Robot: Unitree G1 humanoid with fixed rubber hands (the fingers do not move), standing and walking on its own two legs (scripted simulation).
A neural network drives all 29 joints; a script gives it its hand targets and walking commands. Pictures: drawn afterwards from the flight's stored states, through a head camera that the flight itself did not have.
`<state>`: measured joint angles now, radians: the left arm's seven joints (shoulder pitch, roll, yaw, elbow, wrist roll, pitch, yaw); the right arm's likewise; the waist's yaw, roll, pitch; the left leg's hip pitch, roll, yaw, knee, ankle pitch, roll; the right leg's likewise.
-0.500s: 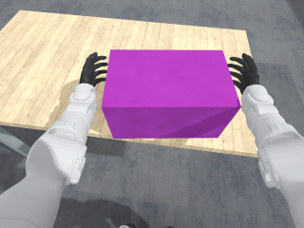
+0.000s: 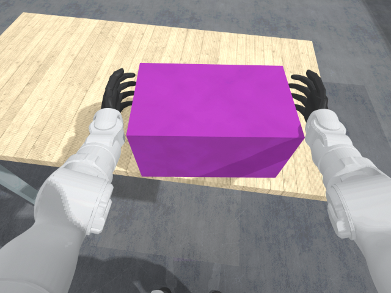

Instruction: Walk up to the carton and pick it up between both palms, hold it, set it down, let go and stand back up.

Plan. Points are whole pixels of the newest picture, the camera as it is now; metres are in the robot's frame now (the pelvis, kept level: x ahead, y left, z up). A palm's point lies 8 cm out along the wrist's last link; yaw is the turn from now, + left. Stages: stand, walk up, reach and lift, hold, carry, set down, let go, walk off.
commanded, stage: reach and lift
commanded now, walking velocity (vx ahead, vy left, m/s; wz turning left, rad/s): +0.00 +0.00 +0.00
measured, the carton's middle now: (210, 122) +0.47 -0.01 +0.03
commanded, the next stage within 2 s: none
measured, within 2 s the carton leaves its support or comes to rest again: leaves its support in 0.82 s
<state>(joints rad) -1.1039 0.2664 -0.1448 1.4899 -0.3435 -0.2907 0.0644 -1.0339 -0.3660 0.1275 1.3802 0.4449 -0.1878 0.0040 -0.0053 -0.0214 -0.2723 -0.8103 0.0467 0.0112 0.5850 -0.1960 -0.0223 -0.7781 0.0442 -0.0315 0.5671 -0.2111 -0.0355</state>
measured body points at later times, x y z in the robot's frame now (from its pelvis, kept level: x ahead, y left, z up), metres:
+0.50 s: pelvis +0.00 +0.00 +0.00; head +0.08 +0.02 +0.44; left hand +0.48 +0.20 +0.09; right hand +0.47 -0.22 +0.10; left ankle +0.03 +0.13 -0.72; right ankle +0.01 -0.09 -0.72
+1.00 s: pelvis +0.02 +0.01 +0.03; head +0.08 +0.02 +0.47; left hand +0.46 +0.20 +0.10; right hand +0.45 -0.22 +0.11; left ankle +0.03 +0.13 -0.72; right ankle +0.01 -0.09 -0.72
